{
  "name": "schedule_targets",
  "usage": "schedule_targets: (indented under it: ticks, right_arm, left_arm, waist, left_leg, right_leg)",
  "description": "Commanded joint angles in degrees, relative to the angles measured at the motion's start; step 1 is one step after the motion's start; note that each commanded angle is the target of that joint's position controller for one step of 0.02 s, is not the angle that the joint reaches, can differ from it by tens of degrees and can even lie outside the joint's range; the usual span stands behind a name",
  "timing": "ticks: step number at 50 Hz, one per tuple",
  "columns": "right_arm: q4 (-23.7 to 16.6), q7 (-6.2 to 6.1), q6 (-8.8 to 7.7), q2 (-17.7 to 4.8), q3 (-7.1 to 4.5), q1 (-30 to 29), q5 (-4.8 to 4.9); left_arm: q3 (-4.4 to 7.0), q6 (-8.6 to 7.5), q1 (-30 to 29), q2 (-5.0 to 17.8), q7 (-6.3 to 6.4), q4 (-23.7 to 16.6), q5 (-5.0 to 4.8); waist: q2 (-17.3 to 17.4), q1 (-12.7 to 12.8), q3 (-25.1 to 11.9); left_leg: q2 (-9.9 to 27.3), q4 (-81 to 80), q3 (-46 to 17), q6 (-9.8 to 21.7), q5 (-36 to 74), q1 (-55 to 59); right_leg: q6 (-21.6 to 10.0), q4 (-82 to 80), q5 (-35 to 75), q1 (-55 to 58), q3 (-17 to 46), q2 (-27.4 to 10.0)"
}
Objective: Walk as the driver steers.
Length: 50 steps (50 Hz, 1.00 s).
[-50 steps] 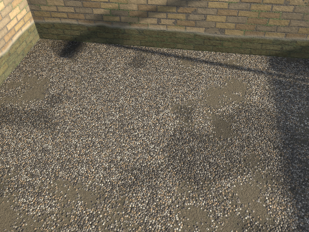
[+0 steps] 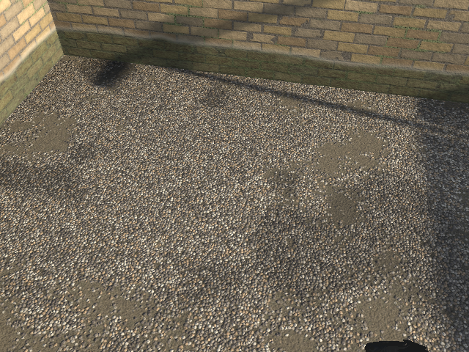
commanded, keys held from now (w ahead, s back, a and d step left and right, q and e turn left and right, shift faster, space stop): w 1.00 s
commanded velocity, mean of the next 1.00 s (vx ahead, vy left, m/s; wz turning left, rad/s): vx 0.50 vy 0.00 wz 0.00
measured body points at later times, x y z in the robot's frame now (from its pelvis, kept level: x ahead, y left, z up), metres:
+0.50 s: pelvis +0.00 +0.01 +0.00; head -0.02 +0.01 +0.45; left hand +0.20 +0.20 -0.08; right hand +0.20 -0.19 -0.07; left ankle +0.00 +0.10 -0.72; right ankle -0.02 -0.10 -0.72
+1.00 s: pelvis +0.00 +0.02 +0.00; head -0.01 +0.02 +0.45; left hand +0.22 +0.21 -0.07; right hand +0.20 -0.18 -0.07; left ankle +0.00 +0.10 -0.72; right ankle -0.02 -0.10 -0.72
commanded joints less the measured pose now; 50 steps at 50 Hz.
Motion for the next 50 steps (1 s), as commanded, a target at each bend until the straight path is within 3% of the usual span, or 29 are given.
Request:
schedule_targets:
  ticks: [1,12,13,14,18,19,20,22,23,25,26,29,30,31,32,33,36,37,38,40,41,42,43,44,45,47,48,49,50]
  right_arm:
    - [-4.81,-0.19,-1.07,-3.64,-1.25,-4.29,-0.02]
    - [-5.70,0.39,-1.02,-2.79,-0.97,-6.41,0.35]
    - [-5.03,-0.45,-0.92,-2.98,-0.91,-4.36,1.07]
    - [-5.71,-0.58,-0.62,-3.35,-0.89,-6.49,1.40]
    - [-6.71,-0.53,-0.31,-3.32,-0.75,-6.45,1.28]
    - [-6.77,-0.51,-0.40,-3.21,-0.74,-6.15,1.18]
    - [-7.79,0.33,-0.66,-2.65,-0.54,-7.84,0.73]
    - [-7.00,0.61,-1.18,-2.21,-0.61,-5.18,-0.27]
    - [-5.94,-0.31,-1.21,-2.35,-0.62,-2.85,0.51]
    - [-6.88,-0.64,-0.79,-2.75,-0.67,-5.77,1.00]
    - [-8.07,0.23,-0.82,-2.31,-0.46,-7.97,0.66]
    - [-7.12,0.53,-1.38,-1.87,-0.50,-5.08,-0.15]
    - [-6.07,-0.44,-1.40,-2.17,-0.55,-2.76,0.74]
    - [-6.68,-0.65,-1.11,-2.60,-0.59,-5.09,1.15]
    - [-8.12,0.16,-1.02,-2.27,-0.42,-8.07,0.81]
    - [-7.70,0.40,-1.14,-1.89,-0.44,-6.29,0.29]
    - [-7.21,0.53,-1.57,-1.82,-0.43,-5.08,0.08]
    - [-6.23,-0.44,-1.51,-2.25,-0.49,-2.71,0.95]
    - [-7.94,0.29,-1.33,-2.18,-0.34,-7.43,0.82]
    - [-7.55,0.55,-1.46,-1.79,-0.31,-5.53,0.30]
    - [-6.53,-0.35,-1.36,-2.23,-0.39,-2.84,1.00]
    - [-8.18,0.39,-1.33,-2.03,-0.19,-7.25,0.84]
    - [-7.91,0.52,-1.47,-1.72,-0.27,-5.81,0.35]
    - [-6.74,-0.31,-1.42,-2.20,-0.33,-2.86,0.99]
    - [-8.39,0.40,-1.33,-2.08,-0.15,-7.09,0.86]
    - [-7.88,0.63,-1.65,-1.64,-0.18,-5.03,0.21]
    - [-6.82,-0.29,-1.56,-2.13,-0.28,-2.33,0.96]
    - [-8.51,0.42,-1.51,-1.90,-0.08,-6.89,0.81]
    - [-8.24,0.55,-1.63,-1.56,-0.15,-5.49,0.33]
  left_arm:
    - [1.61,-0.73,-4.63,4.63,0.38,-5.39,0.15]
    - [1.40,-0.41,-8.46,3.21,-0.11,-6.35,0.02]
    - [1.30,-1.01,-6.17,2.32,-0.09,-5.26,0.08]
    - [0.93,-1.17,-7.28,1.87,-0.20,-5.57,0.01]
    - [0.62,-1.71,-7.39,2.00,-0.30,-5.37,0.05]
    - [0.61,-1.89,-7.12,2.07,-0.25,-5.26,0.09]
    - [0.63,-1.52,-9.51,3.01,-0.18,-6.49,-0.24]
    - [1.06,-1.41,-8.40,3.49,-0.06,-6.15,-0.02]
    - [0.96,-1.93,-5.72,2.42,0.11,-4.93,0.12]
    - [0.57,-2.00,-6.86,1.79,0.03,-5.21,0.07]
    - [0.61,-1.44,-9.46,2.76,-0.07,-6.50,-0.24]
    - [1.05,-1.24,-7.65,2.99,-0.06,-6.10,0.28]
    - [0.98,-1.84,-4.81,2.09,0.10,-4.78,0.34]
    - [0.70,-1.92,-5.95,1.66,0.05,-5.11,0.27]
    - [0.70,-1.37,-9.05,2.55,-0.01,-6.47,0.01]
    - [1.04,-1.18,-8.33,3.04,-0.06,-6.11,0.24]
    - [1.11,-1.10,-7.64,2.68,0.00,-6.07,0.44]
    - [1.11,-1.69,-4.95,1.94,0.13,-4.84,0.37]
    - [0.81,-1.21,-8.97,2.22,0.03,-6.53,0.12]
    - [1.14,-0.97,-8.41,2.59,-0.03,-6.22,0.37]
    - [1.10,-1.47,-5.45,1.79,0.05,-4.99,0.37]
    - [0.75,-1.10,-9.18,1.96,-0.04,-6.57,0.17]
    - [1.11,-1.04,-8.75,2.48,-0.02,-6.24,0.38]
    - [1.10,-1.56,-5.76,1.77,0.04,-4.91,0.37]
    - [0.80,-1.14,-9.44,2.07,-0.01,-6.63,0.12]
    - [1.14,-1.06,-8.68,2.43,0.00,-6.20,0.41]
    - [1.11,-1.58,-5.75,1.66,0.12,-4.93,0.34]
    - [0.75,-1.19,-9.55,1.81,0.03,-6.55,0.17]
    - [1.10,-1.11,-9.10,2.30,0.04,-6.22,0.38]
  waist:
    - [0.20,-0.11,-8.12]
    - [0.36,0.06,-6.38]
    - [0.61,1.15,-9.32]
    - [1.55,1.41,-4.85]
    - [1.48,1.01,-2.25]
    - [1.09,0.91,-2.47]
    - [0.10,-0.28,-0.41]
    - [-1.08,-0.87,-4.64]
    - [-1.01,0.33,-8.63]
    - [0.69,0.73,-3.82]
    - [0.63,-0.34,-0.89]
    - [0.44,-0.59,-6.06]
    - [0.58,0.64,-10.17]
    - [1.51,1.01,-5.57]
    - [1.32,0.04,-1.69]
    - [0.67,-0.41,-4.51]
    - [0.72,-0.33,-6.79]
    - [0.88,0.89,-10.34]
    - [1.32,0.20,-2.76]
    - [0.71,-0.26,-5.70]
    - [1.20,0.94,-9.21]
    - [1.55,0.18,-2.54]
    - [0.72,-0.23,-5.31]
    - [1.01,0.85,-8.86]
    - [1.34,0.16,-2.08]
    - [0.44,-0.36,-5.78]
    - [0.90,0.81,-9.28]
    - [1.27,0.06,-2.51]
    - [0.53,-0.35,-5.30]
  left_leg:
    - [3.38,-2.99,-1.40,0.94,23.05,0.91]
    - [4.33,-4.92,-2.26,0.94,17.68,-1.18]
    - [4.54,-8.17,-4.89,1.16,6.95,-0.34]
    - [4.80,-9.54,-5.77,1.26,4.05,-2.65]
    - [4.66,-10.62,-6.21,1.17,0.43,-4.54]
    - [4.41,-10.33,-5.92,1.12,0.62,-4.06]
    - [4.04,-6.77,-3.04,0.93,10.84,-4.24]
    - [3.67,-5.35,-2.07,0.80,13.36,-1.53]
    - [3.65,-7.92,-3.98,0.84,4.06,0.10]
    - [4.06,-9.12,-4.96,1.04,2.67,-1.94]
    - [4.16,-6.30,-2.72,1.01,12.70,-3.14]
    - [4.01,-5.13,-2.11,1.07,15.53,-0.88]
    - [4.21,-7.83,-4.37,1.26,5.67,0.70]
    - [4.43,-8.92,-5.17,1.37,4.09,-1.44]
    - [4.51,-6.28,-3.03,1.32,13.94,-3.10]
    - [4.45,-5.59,-2.64,1.36,15.33,-1.80]
    - [4.40,-5.05,-2.42,1.39,16.51,-1.02]
    - [4.72,-8.03,-4.88,1.53,6.21,0.22]
    - [4.70,-6.00,-3.09,1.49,15.07,-3.12]
    - [4.73,-5.40,-2.73,1.51,16.21,-1.98]
    - [4.99,-8.55,-5.22,1.60,5.50,-1.01]
    - [4.82,-6.22,-3.27,1.58,14.47,-3.81]
    - [4.83,-5.78,-3.00,1.60,15.33,-2.31]
    - [5.12,-8.70,-5.45,1.75,4.91,-1.29]
    - [4.87,-6.46,-3.34,1.56,13.97,-4.21]
    - [4.78,-5.50,-2.83,1.60,15.59,-2.23]
    - [5.09,-8.66,-5.28,1.68,4.86,-1.26]
    - [4.88,-6.29,-3.31,1.65,14.06,-4.02]
    - [4.89,-5.81,-3.00,1.66,15.04,-2.48]
  right_leg:
    - [-0.67,-3.24,25.50,4.81,3.76,-3.82]
    - [0.18,-4.17,15.69,2.32,3.74,-3.22]
    - [0.39,-4.83,4.48,4.41,2.63,-2.02]
    - [0.54,-5.25,3.65,2.42,2.51,-1.69]
    - [0.35,-5.60,3.82,1.42,3.25,-1.96]
    - [0.22,-5.91,3.89,1.38,3.51,-2.11]
    - [0.14,-5.92,13.75,-0.72,4.85,-3.47]
    - [-0.29,-5.92,15.89,0.64,5.58,-4.17]
    - [-0.13,-6.36,4.87,3.33,4.13,-2.81]
    - [0.04,-6.46,3.62,1.17,3.73,-2.21]
    - [0.12,-5.82,13.52,-0.97,4.69,-3.27]
    - [0.14,-4.86,15.87,1.44,4.72,-3.55]
    - [0.25,-5.22,4.75,4.30,3.33,-2.28]
    - [0.36,-5.47,4.11,2.37,3.05,-1.87]
    - [0.44,-5.06,13.45,-0.29,4.10,-2.93]
    - [0.27,-4.53,14.58,0.92,4.46,-3.19]
    - [0.41,-3.98,15.34,2.02,4.16,-3.19]
    - [0.54,-4.32,4.31,4.62,2.88,-1.93]
    - [0.71,-4.30,13.37,0.33,3.62,-2.67]
    - [0.59,-3.62,14.15,1.54,3.95,-2.90]
    - [0.75,-3.93,3.86,4.09,2.80,-1.77]
    - [0.87,-3.99,13.03,0.21,3.58,-2.62]
    - [0.66,-3.72,13.51,1.26,4.13,-2.92]
    - [0.71,-3.83,3.61,3.96,2.92,-1.77]
    - [0.93,-3.90,12.81,-0.01,3.63,-2.56]
    - [0.67,-3.45,14.02,1.45,4.13,-2.93]
    - [0.81,-3.71,3.72,4.01,2.96,-1.79]
    - [0.94,-3.83,12.97,0.04,3.70,-2.63]
    - [0.73,-3.58,13.45,1.07,4.24,-2.92]
Velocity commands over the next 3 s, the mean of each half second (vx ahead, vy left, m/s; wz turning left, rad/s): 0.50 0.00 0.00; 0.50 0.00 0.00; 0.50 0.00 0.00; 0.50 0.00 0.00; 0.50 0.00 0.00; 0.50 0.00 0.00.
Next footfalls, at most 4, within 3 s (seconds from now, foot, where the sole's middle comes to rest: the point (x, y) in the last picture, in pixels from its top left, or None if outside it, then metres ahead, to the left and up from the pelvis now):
none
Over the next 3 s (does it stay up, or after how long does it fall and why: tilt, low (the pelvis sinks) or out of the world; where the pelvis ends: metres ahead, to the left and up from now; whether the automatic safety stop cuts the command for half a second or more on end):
stays up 0.00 0.03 0.00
